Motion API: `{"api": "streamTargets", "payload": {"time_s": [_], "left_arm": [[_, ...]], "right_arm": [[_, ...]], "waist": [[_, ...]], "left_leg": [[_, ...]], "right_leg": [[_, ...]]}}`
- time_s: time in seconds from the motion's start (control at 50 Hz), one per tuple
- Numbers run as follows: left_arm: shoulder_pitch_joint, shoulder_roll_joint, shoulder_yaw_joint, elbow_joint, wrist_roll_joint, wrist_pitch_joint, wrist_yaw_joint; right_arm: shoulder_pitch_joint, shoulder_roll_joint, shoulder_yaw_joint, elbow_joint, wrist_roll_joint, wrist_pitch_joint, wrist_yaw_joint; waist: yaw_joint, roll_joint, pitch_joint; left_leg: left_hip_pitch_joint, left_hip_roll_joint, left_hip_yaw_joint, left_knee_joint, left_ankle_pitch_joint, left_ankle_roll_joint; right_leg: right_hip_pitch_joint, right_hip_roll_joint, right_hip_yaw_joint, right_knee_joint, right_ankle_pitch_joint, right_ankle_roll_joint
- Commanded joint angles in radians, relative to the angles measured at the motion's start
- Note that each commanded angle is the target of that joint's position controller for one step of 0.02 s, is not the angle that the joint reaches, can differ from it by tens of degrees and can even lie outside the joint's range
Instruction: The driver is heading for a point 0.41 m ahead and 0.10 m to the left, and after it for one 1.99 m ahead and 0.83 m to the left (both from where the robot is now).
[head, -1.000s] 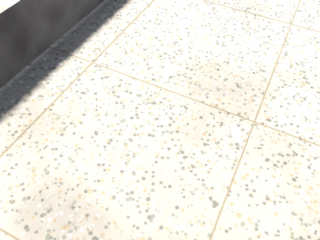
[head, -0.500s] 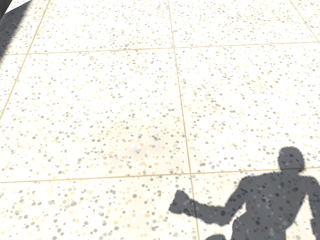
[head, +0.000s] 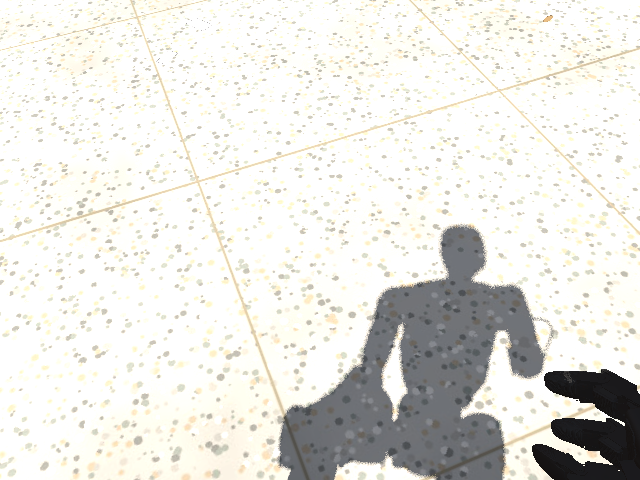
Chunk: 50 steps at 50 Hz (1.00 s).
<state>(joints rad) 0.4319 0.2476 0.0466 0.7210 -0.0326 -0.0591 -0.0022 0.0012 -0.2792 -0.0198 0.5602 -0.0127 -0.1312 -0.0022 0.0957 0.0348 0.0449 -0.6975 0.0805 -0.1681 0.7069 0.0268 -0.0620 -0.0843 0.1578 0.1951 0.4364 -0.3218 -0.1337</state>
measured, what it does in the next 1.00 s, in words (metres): walks ahead, turning left: left foot, then right foot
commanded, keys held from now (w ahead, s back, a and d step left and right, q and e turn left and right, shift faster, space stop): w+shift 0.18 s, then q+shift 0.82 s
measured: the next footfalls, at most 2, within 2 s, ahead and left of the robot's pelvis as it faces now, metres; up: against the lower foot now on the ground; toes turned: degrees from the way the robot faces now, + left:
left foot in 0.12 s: +0.34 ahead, +0.17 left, +0.00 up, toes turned -10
right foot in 0.52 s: +0.57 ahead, -0.06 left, +0.00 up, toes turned +9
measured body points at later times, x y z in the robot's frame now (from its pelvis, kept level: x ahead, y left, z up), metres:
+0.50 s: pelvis +0.37 +0.05 +0.00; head +0.40 +0.04 +0.45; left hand +0.67 +0.23 -0.03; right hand +0.31 -0.23 -0.13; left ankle +0.30 +0.18 -0.74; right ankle +0.53 -0.06 -0.72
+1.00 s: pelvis +0.45 +0.07 -0.01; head +0.48 +0.11 +0.43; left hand +0.45 +0.41 -0.12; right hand +0.74 -0.11 -0.07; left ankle +0.43 +0.18 -0.74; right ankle +0.53 -0.06 -0.72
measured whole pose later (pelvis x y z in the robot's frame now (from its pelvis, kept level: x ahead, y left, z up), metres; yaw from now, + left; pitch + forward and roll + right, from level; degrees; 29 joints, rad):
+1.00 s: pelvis +0.45 +0.07 -0.01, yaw +28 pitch +1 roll -3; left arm 0.09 0.34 0.10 0.76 0.00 0.00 0.00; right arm 0.17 -0.34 -0.09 0.56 0.01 0.08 0.01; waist 0.02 -0.01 0.07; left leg -0.38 0.04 0.02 0.65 -0.30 0.03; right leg -0.36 -0.13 -0.20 0.74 -0.42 0.06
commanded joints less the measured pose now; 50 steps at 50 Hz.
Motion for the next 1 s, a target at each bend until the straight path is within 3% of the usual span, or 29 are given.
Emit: {"api": "streamTargets", "payload": {"time_s": [0.02,0.08,0.12,0.14,0.16,0.18,0.2,0.22,0.24,0.26,0.3,0.34,0.38,0.4,0.5,0.52,0.54,0.56,0.58,0.6,0.62,0.66,0.7,0.76,0.88,0.94,0.96,0.98,1.0], "left_arm": [[-0.056,0.163,0.051,-0.054,-0.016,-0.018,0.015],[-0.027,0.146,0.051,-0.015,-0.006,-0.007,0.024],[-0.069,0.156,0.046,-0.024,0.036,0.002,0.005],[-0.107,0.094,0.018,-0.055,0.061,-0.002,-0.005],[0.140,-0.029,-0.014,-0.055,-0.018,-0.019,-0.013],[0.066,0.067,-0.016,-0.036,-0.047,-0.017,0.000],[-0.113,0.134,-0.002,-0.061,-0.024,-0.021,-0.001],[-0.251,0.125,-0.005,-0.098,0.007,-0.033,0.001],[-0.303,0.110,-0.004,-0.127,0.031,-0.049,0.001],[-0.292,0.099,-0.002,-0.131,0.038,-0.054,-0.003],[-0.273,0.069,-0.011,-0.132,0.048,-0.051,-0.005],[-0.310,0.044,-0.027,-0.145,0.059,-0.057,-0.013],[-0.379,0.045,-0.031,-0.151,0.049,-0.060,-0.021],[-0.413,0.061,-0.025,-0.154,0.046,-0.057,-0.022],[-0.380,0.136,0.018,-0.144,0.058,-0.043,-0.004],[-0.294,0.165,0.029,-0.131,0.070,-0.040,0.006],[-0.227,0.203,0.031,-0.131,0.077,-0.025,0.020],[-0.241,0.183,0.026,-0.135,0.074,-0.001,0.009],[-0.298,0.143,0.025,-0.143,0.055,0.011,0.007],[-0.333,0.097,0.014,-0.149,0.044,0.018,0.009],[-0.382,0.089,0.009,-0.148,0.046,0.024,0.009],[-0.440,0.113,0.021,-0.133,0.063,0.026,0.014],[-0.435,0.121,0.030,-0.106,0.067,0.019,0.022],[-0.419,0.145,0.044,-0.076,0.057,0.021,0.033],[-0.412,0.224,0.074,-0.049,0.027,0.031,0.011],[-0.381,0.215,0.078,-0.026,0.002,0.037,-0.001],[-0.329,0.176,0.071,-0.002,0.007,0.044,-0.006],[-0.302,0.132,0.058,-0.034,0.051,0.051,-0.009],[-0.414,0.151,0.059,-0.086,0.069,0.050,0.006]], "right_arm": [[-0.090,-0.082,-0.033,-0.083,0.032,-0.016,0.009],[-0.056,-0.125,-0.056,-0.075,0.042,-0.026,0.017],[0.217,-0.185,-0.097,-0.025,0.045,-0.025,0.008],[0.465,-0.214,-0.099,0.011,0.036,-0.015,-0.004],[0.519,-0.299,-0.114,0.077,0.007,-0.013,0.022],[0.493,-0.178,-0.093,0.056,0.012,-0.012,0.030],[0.463,-0.116,-0.079,0.077,0.014,-0.002,0.024],[0.415,-0.130,-0.075,0.085,0.000,0.008,0.027],[0.363,-0.134,-0.072,0.088,-0.005,0.008,0.034],[0.333,-0.101,-0.057,0.090,-0.008,0.004,0.036],[0.329,-0.056,-0.037,0.116,0.015,0.001,0.039],[0.326,-0.123,-0.056,0.129,0.029,0.010,0.019],[0.320,-0.203,-0.084,0.128,0.040,0.036,-0.003],[0.343,-0.208,-0.088,0.133,0.044,0.048,-0.012],[0.316,-0.158,-0.093,0.095,0.055,0.088,-0.040],[0.310,-0.112,-0.081,0.070,0.046,0.093,-0.037],[0.417,-0.021,-0.055,0.063,0.023,0.100,-0.035],[0.633,-0.062,-0.048,0.081,0.044,0.109,-0.029],[0.602,-0.121,-0.067,0.101,0.050,0.130,-0.034],[0.509,-0.154,-0.082,0.091,0.048,0.148,-0.040],[0.466,-0.167,-0.093,0.086,0.042,0.165,-0.048],[0.429,-0.144,-0.096,0.059,0.034,0.188,-0.049],[0.386,-0.100,-0.086,0.032,0.035,0.190,-0.046],[0.306,-0.081,-0.074,-0.001,0.032,0.186,-0.028],[0.221,-0.129,-0.081,-0.040,0.036,0.206,0.018],[0.244,-0.152,-0.102,-0.038,0.030,0.217,0.021],[0.307,-0.203,-0.124,-0.020,0.024,0.214,0.007],[0.337,-0.357,-0.159,-0.039,0.023,0.207,-0.014],[0.306,-0.359,-0.149,-0.077,-0.015,0.173,-0.005]], "waist": [[-0.009,-0.123,0.014],[-0.030,-0.162,0.012],[-0.185,-0.171,-0.158],[-0.291,-0.100,-0.333],[-0.143,0.477,-0.466],[-0.198,0.358,-0.351],[-0.231,0.169,-0.174],[-0.215,-0.016,-0.063],[-0.166,-0.024,-0.009],[-0.118,0.003,-0.022],[-0.078,0.038,-0.052],[-0.076,0.035,-0.067],[-0.088,0.053,-0.094],[-0.098,0.061,-0.098],[-0.041,0.066,-0.122],[-0.012,0.006,-0.196],[-0.048,-0.223,-0.306],[-0.121,-0.362,-0.461],[-0.123,-0.267,-0.374],[-0.105,-0.187,-0.260],[-0.117,-0.140,-0.204],[-0.144,-0.163,-0.130],[-0.137,-0.163,-0.127],[-0.117,-0.138,-0.155],[-0.106,-0.158,-0.140],[-0.134,-0.117,-0.146],[-0.148,-0.014,-0.134],[-0.108,0.337,-0.101],[-0.156,0.280,-0.162]], "left_leg": [[0.336,-0.078,0.088,-0.159,0.148,-0.015],[0.286,-0.049,0.085,-0.208,0.054,0.023],[0.566,-0.064,0.134,-0.172,-0.083,0.092],[0.921,0.058,-0.016,-0.075,-0.260,0.136],[1.202,0.302,-0.673,-0.350,-0.727,0.332],[1.138,0.305,-0.813,-0.457,-0.972,0.297],[0.988,0.253,-0.646,-0.466,-0.766,0.277],[0.821,0.192,-0.489,-0.452,-0.429,0.267],[0.713,0.160,-0.397,-0.425,-0.115,0.286],[0.650,0.129,-0.306,-0.409,0.144,0.287],[0.616,0.086,-0.205,-0.399,0.421,0.280],[0.551,0.078,-0.157,-0.412,0.530,0.298],[0.444,0.035,-0.106,-0.428,0.434,0.268],[0.425,0.021,-0.110,-0.423,0.354,0.245],[0.398,-0.044,-0.183,-0.216,0.110,0.121],[0.333,-0.099,-0.148,-0.036,-0.025,0.088],[0.163,-0.192,-0.042,0.254,-0.664,0.045],[0.094,-0.147,-0.005,0.465,-0.800,0.027],[0.028,-0.083,0.031,0.567,-0.691,-0.006],[-0.010,-0.059,0.070,0.596,-0.612,-0.025],[0.008,-0.031,0.079,0.606,-0.557,-0.040],[0.087,-0.002,0.105,0.587,-0.481,-0.050],[0.108,0.010,0.129,0.506,-0.430,-0.049],[0.132,0.041,0.136,0.358,-0.359,-0.036],[0.303,0.021,0.214,0.075,-0.304,0.035],[0.444,-0.035,0.248,-0.141,-0.230,0.102],[0.561,-0.023,0.163,-0.240,-0.090,0.151],[0.717,0.232,-0.231,-0.296,0.336,0.284],[0.659,0.286,-0.410,-0.350,0.216,0.416]], "right_leg": [[-0.290,-0.157,0.181,-0.148,0.034,-0.095],[-0.053,-0.242,0.225,-0.045,0.225,-0.080],[-0.018,-0.213,0.170,0.255,0.633,-0.034],[-0.230,-0.178,0.126,0.609,0.520,-0.011],[-0.595,-0.022,0.025,0.970,-0.175,0.056],[-0.730,-0.110,0.010,1.039,-0.122,0.045],[-0.743,-0.129,-0.019,1.030,-0.076,0.042],[-0.695,-0.149,-0.047,0.980,-0.055,0.049],[-0.674,-0.163,-0.060,0.912,-0.058,0.061],[-0.613,-0.191,-0.066,0.850,-0.068,0.073],[-0.567,-0.199,-0.102,0.670,-0.076,0.111],[-0.489,-0.167,-0.145,0.460,-0.016,0.146],[-0.319,-0.104,-0.175,0.279,0.185,0.151],[-0.267,-0.080,-0.165,0.215,0.277,0.152],[-0.044,-0.126,-0.082,-0.010,0.476,0.113],[0.104,-0.223,-0.036,-0.014,0.580,0.077],[0.314,-0.489,0.171,0.056,0.995,-0.015],[0.369,-0.677,0.399,0.055,0.922,-0.158],[0.273,-0.618,0.391,-0.012,0.655,-0.161],[0.170,-0.544,0.262,-0.054,0.495,-0.124],[0.068,-0.495,0.174,-0.088,0.429,-0.103],[-0.116,-0.436,0.022,-0.147,0.407,-0.095],[-0.135,-0.422,-0.073,-0.173,0.425,-0.105],[-0.090,-0.458,-0.139,-0.174,0.448,-0.124],[-0.087,-0.500,-0.265,-0.142,0.362,-0.065],[-0.096,-0.474,-0.331,0.007,0.248,0.030],[-0.196,-0.410,-0.383,0.165,0.137,0.098],[-0.526,-0.259,-0.460,0.522,-0.301,0.208],[-0.655,-0.170,-0.223,0.706,-0.346,0.220]]}}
